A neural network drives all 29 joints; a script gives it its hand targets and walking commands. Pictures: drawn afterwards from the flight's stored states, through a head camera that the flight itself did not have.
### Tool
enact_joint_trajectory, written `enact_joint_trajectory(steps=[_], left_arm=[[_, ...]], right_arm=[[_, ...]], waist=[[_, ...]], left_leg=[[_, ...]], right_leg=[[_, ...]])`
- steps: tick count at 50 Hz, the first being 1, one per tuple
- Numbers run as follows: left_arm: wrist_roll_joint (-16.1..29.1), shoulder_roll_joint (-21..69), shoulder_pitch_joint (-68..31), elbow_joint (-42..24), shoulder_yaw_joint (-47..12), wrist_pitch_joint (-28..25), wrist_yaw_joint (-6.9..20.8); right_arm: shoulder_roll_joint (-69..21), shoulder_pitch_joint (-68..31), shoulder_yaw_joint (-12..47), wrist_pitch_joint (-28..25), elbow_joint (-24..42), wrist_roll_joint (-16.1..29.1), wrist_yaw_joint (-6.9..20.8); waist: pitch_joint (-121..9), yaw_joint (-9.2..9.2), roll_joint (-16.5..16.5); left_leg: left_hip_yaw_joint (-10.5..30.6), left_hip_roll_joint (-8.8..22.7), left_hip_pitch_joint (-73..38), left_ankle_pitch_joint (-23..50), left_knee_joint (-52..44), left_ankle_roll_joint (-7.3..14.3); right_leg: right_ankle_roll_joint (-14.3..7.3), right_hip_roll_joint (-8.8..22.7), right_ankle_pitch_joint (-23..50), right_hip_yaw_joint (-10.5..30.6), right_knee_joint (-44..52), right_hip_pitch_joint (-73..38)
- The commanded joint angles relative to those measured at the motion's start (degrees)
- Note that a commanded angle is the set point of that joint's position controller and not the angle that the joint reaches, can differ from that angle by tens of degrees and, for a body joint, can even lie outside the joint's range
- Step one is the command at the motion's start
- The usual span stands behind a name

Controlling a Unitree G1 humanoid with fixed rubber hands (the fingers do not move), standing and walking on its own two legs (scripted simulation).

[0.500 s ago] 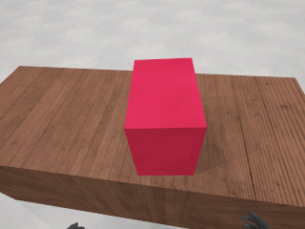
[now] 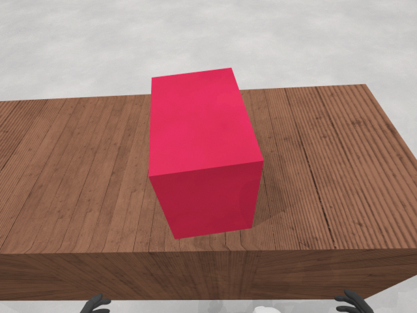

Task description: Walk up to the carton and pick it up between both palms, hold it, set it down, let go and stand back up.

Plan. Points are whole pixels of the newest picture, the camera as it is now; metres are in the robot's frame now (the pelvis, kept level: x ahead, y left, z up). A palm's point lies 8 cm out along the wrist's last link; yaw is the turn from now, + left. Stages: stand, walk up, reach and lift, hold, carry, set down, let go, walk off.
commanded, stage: walk up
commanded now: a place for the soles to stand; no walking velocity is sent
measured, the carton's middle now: (202, 154) +0.47 +0.04 +0.00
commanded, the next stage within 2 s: reach and lift in 0.62 s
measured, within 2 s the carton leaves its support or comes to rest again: neither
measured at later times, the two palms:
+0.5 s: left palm out of the picture +0.14 +0.25 -0.08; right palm out of the picture +0.06 -0.26 -0.09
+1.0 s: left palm (112, 303) +0.16 +0.21 -0.06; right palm out of the picture +0.13 -0.25 -0.07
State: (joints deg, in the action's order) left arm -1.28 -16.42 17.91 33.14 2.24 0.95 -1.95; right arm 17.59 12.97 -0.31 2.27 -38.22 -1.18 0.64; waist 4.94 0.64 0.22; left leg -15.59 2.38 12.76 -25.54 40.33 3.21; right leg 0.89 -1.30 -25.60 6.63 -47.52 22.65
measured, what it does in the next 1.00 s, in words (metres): stands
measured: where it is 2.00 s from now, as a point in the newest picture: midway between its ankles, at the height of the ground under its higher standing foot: outside the picture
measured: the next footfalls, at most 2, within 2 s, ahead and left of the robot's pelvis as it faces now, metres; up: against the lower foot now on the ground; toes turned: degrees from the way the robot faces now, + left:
none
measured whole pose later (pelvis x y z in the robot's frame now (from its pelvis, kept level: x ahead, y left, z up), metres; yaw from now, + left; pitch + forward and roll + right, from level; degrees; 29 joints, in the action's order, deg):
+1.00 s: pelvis -0.02 -0.03 +0.01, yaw +3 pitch -5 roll +0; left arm -3.6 -12.2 3.5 29.6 2.6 12.6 -0.6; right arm 10.6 8.6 -2.6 -12.8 -44.5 0.0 0.6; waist 7.3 1.2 -1.8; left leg -6.8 2.3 11.2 -20.7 36.7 0.7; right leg -1.9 -1.0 -15.3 -1.5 -36.3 16.4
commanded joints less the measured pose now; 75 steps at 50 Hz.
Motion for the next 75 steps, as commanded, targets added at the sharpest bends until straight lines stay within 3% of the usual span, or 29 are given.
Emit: enact_joint_trajectory(steps=[1,2,3,4,5,6,7,8,9,10,11,12,14,22,31,32,33,34,36,39,45,47,48,52,58,61,64,67,75], left_arm=[[-0.09,-6.05,2.55,-3.83,1.97,-2.72,0.37],[-0.28,-9.47,2.80,-3.84,3.01,-3.15,0.39],[0.24,-12.92,2.90,-3.58,4.08,-2.85,0.28],[0.36,-12.73,1.68,-2.49,3.96,-2.39,0.39],[0.09,-11.33,-0.94,-3.05,3.15,-2.04,0.44],[0.00,-9.95,-3.48,-3.90,2.51,-1.71,0.44],[0.23,-8.29,-4.83,-4.33,1.82,-1.61,0.58],[0.75,-5.91,-4.03,-3.98,1.31,-1.69,0.94],[0.88,-4.74,-2.97,-3.33,0.84,-1.69,1.10],[0.55,-4.57,-2.00,-2.61,0.79,-1.66,1.07],[0.49,-5.02,-2.43,-1.95,0.87,-1.72,1.07],[0.23,-5.31,-2.99,-2.18,0.90,-1.83,1.04],[0.29,-5.95,-2.37,-1.28,1.10,-2.01,1.07],[0.54,-5.97,-4.55,-0.25,1.04,-1.40,0.66],[0.72,-6.57,-4.25,0.55,1.19,-1.88,0.70],[1.49,-3.36,-24.16,2.72,-2.10,7.37,-0.77],[-0.19,-1.02,-20.53,1.64,-2.50,10.68,-2.33],[-0.74,-1.43,-20.43,0.73,-1.98,12.43,-2.30],[0.86,-3.01,-21.25,-5.08,-1.41,14.73,-0.50],[-0.55,-4.50,-19.48,-9.89,1.25,15.57,1.59],[-2.74,-3.62,-14.47,-10.28,3.67,11.46,1.35],[-2.23,-3.91,-16.74,-9.76,3.46,10.28,1.04],[-2.97,-4.57,-16.70,-6.97,3.15,10.28,0.76],[-0.96,-5.59,-21.39,-9.89,2.61,8.42,1.24],[1.37,-5.52,-19.52,-9.93,2.17,4.17,0.93],[2.78,-5.98,-19.63,-8.02,1.39,1.82,1.26],[4.49,-6.23,-18.87,-6.15,1.25,-0.34,1.66],[4.87,-6.05,-20.11,-4.76,0.79,-2.67,1.26],[7.05,-5.45,-23.65,-2.83,-0.49,-8.68,0.67]], right_arm=[[8.45,-1.28,-1.32,-0.36,3.74,0.43,-0.12],[7.13,-0.86,-0.95,-0.29,4.80,0.48,0.14],[5.78,0.97,-0.73,0.33,4.83,0.54,0.12],[5.07,2.36,-0.81,0.83,4.53,0.35,-0.15],[5.06,3.04,-0.84,0.61,3.86,0.79,-0.22],[5.29,5.29,-0.85,-0.26,2.89,1.11,-0.09],[6.48,6.21,-1.17,-1.22,2.16,1.13,-0.05],[8.70,4.95,-1.97,-1.95,1.70,0.93,-0.20],[9.88,3.08,-2.23,-2.41,1.57,0.68,-0.38],[9.37,2.76,-1.87,-2.55,1.54,0.80,-0.46],[8.34,3.21,-1.54,-2.61,1.62,1.11,-0.47],[8.39,3.54,-1.57,-2.66,2.46,1.22,-0.42],[8.25,5.45,-1.61,-2.41,2.35,1.08,-0.42],[7.66,5.92,-2.09,-1.16,3.89,1.08,-0.44],[8.09,6.22,-2.42,-0.83,4.10,0.79,-0.36],[5.38,-17.40,-7.28,-9.88,-2.72,-2.31,3.08],[10.44,-10.53,-8.38,-11.66,-2.68,-2.21,5.36],[9.19,-8.56,-9.63,-12.87,-4.92,-2.95,5.60],[7.20,-6.15,-10.57,-14.10,-2.47,-3.05,3.75],[4.99,-3.94,-9.15,-14.93,-3.25,-0.90,1.44],[1.80,0.13,-4.64,-16.23,-2.63,2.38,0.11],[0.19,-0.97,-4.20,-16.34,-2.13,1.97,-0.25],[-1.34,-2.50,-3.16,-15.69,-5.23,0.76,-0.56],[-3.99,-4.94,-3.73,-16.19,1.93,0.01,-1.51],[-6.81,-3.36,-3.20,-16.96,5.11,0.14,-1.68],[-6.83,-3.42,-3.68,-17.21,4.84,-0.05,-2.21],[-7.84,-4.04,-2.78,-17.91,5.57,0.19,-2.23],[-8.11,-4.90,-2.67,-18.63,3.75,0.57,-1.99],[-8.57,-9.46,-2.37,-21.39,3.51,2.28,-1.57]], waist=[[-3.94,-1.21,2.93],[-6.44,-1.10,-1.10],[-8.13,-1.00,-7.47],[-7.92,-0.59,-10.39],[-5.86,0.36,-9.46],[-5.38,1.57,-7.65],[-5.64,1.90,-6.39],[-5.11,0.69,-1.03],[-4.08,-0.42,1.07],[-3.33,-0.85,0.43],[-2.25,-0.89,1.36],[-3.04,-0.65,-0.15],[-5.37,-0.24,1.28],[-2.81,-0.13,1.22],[-2.73,-0.01,-1.24],[-0.83,-3.84,6.54],[0.64,-0.81,6.68],[-1.07,-0.46,1.72],[-6.09,0.53,-4.37],[-13.91,1.15,-5.44],[-12.79,0.62,-3.33],[-9.16,1.14,-1.85],[-4.39,0.36,0.43],[-4.25,0.71,2.71],[-4.64,-0.40,2.07],[-3.74,0.81,0.85],[-4.72,0.28,-1.74],[-3.89,0.44,-0.36],[-5.34,0.12,-1.57]], left_leg=[[9.10,12.57,1.99,31.00,-7.11,2.60],[7.15,7.43,5.40,24.03,-0.31,-1.06],[9.22,2.44,4.30,6.10,2.79,-2.75],[12.39,1.54,0.31,-6.06,1.81,-2.67],[14.03,2.45,0.10,-3.91,-3.56,-2.35],[14.92,3.83,-2.29,3.92,-10.00,-1.88],[15.91,5.21,-5.36,8.76,-14.84,-1.34],[17.29,7.57,-5.77,11.36,-17.40,-0.18],[18.07,10.89,-3.41,14.42,-19.34,1.29],[16.88,12.45,-1.97,19.23,-19.40,1.63],[15.73,11.83,-1.54,23.72,-18.80,1.05],[13.84,10.57,-2.06,27.35,-16.80,-0.10],[11.23,8.45,-3.84,27.41,-15.49,-1.36],[10.94,9.19,-0.25,14.88,-18.08,0.36],[10.54,8.53,-1.37,10.40,-16.99,1.19],[14.88,4.24,14.86,9.74,-12.64,-5.03],[15.68,5.88,17.93,1.04,-17.10,-4.35],[13.49,5.89,15.81,5.46,-13.53,-4.32],[11.74,4.45,3.90,13.04,-6.54,-3.75],[11.27,2.45,-2.61,20.00,-3.45,-4.09],[11.01,-0.78,-3.35,18.32,-8.81,-3.86],[10.81,-1.02,-0.30,12.54,-11.03,-3.41],[10.78,-1.11,3.63,11.23,-12.72,-2.10],[10.34,-0.32,6.47,5.49,-13.67,-1.04],[10.07,0.24,7.77,6.23,-16.55,-0.77],[10.18,-0.09,7.82,6.30,-16.95,-0.78],[10.25,-0.89,4.86,7.22,-17.13,-0.73],[10.79,-0.73,6.05,5.80,-18.30,-0.69],[11.40,-1.31,4.30,7.65,-18.37,-1.73]], right_leg=[[-3.24,3.20,20.69,1.05,17.10,-9.12],[-6.81,8.17,30.99,11.62,17.51,-12.94],[-12.24,13.70,28.07,21.96,21.32,-9.50],[-14.86,14.62,20.53,23.60,23.59,-4.56],[-13.67,13.49,16.83,21.75,23.07,-3.87],[-10.90,11.85,18.01,16.79,20.97,-2.55],[-6.96,7.67,18.14,11.01,19.22,-1.09],[-4.27,4.20,19.29,5.99,15.78,-0.43],[-2.23,1.92,18.05,1.12,12.94,-2.39],[-1.45,1.69,17.17,-0.61,12.76,-4.55],[-1.69,1.96,18.85,-0.29,13.27,-5.35],[-2.62,2.88,24.75,1.14,14.79,-6.71],[-3.55,3.75,29.50,2.26,14.15,-8.06],[-3.05,2.96,23.27,2.56,14.24,-7.20],[-3.75,2.91,22.49,5.04,14.82,-4.97],[-7.23,0.27,10.20,-9.98,7.75,-0.56],[-6.12,-0.69,12.92,-9.35,5.13,-6.45],[-6.72,0.51,14.70,-9.15,6.84,-4.70],[-5.90,0.49,19.65,-8.26,10.92,1.35],[-4.65,-0.04,27.30,-8.51,11.10,-3.20],[-3.34,1.20,29.35,-4.23,17.06,-13.65],[-3.13,1.57,24.02,-3.06,18.29,-13.30],[-3.81,2.23,18.92,-4.65,18.75,-13.63],[-4.04,2.86,11.24,-4.06,19.44,-14.23],[-3.30,2.52,11.55,-4.21,20.91,-18.36],[-3.12,2.86,11.02,-3.78,21.42,-18.85],[-2.81,3.40,10.48,-3.85,22.76,-17.66],[-3.05,3.29,8.33,-3.55,23.11,-17.57],[-3.21,3.50,9.51,-3.46,24.08,-16.98]])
